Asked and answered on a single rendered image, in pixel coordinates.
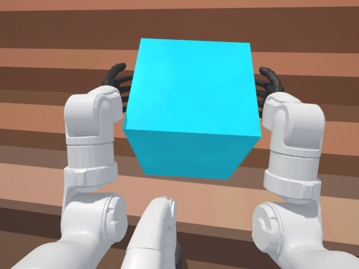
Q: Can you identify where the right robot upper arm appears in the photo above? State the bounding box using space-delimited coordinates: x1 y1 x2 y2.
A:
252 202 359 269

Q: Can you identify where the robot left thigh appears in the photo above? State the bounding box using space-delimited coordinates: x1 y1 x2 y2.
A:
121 197 177 269

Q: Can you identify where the robot left forearm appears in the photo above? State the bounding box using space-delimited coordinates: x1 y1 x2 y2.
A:
61 85 123 234

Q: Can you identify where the carton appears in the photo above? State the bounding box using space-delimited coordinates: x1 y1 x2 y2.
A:
123 38 261 180

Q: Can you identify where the left robot upper arm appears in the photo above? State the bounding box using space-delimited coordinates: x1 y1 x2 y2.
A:
11 192 128 269

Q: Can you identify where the robot right hand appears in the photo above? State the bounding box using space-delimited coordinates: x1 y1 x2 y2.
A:
255 67 284 118

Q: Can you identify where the robot left hand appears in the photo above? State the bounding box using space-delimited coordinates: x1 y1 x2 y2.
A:
103 63 133 113

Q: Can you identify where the robot left shin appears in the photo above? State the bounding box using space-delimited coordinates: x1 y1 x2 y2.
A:
163 197 177 269

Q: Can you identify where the robot right forearm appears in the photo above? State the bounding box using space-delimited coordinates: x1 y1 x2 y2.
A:
262 92 325 234

